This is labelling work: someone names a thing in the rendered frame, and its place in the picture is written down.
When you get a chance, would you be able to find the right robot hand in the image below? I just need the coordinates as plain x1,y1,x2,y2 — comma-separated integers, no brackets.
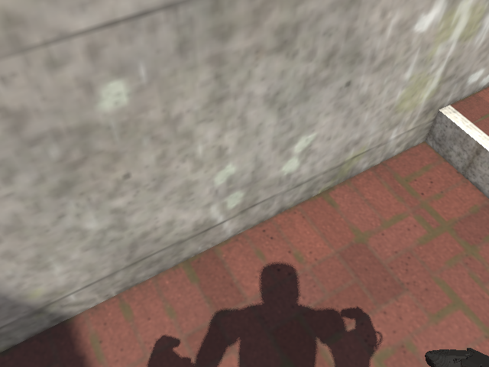
425,348,489,367

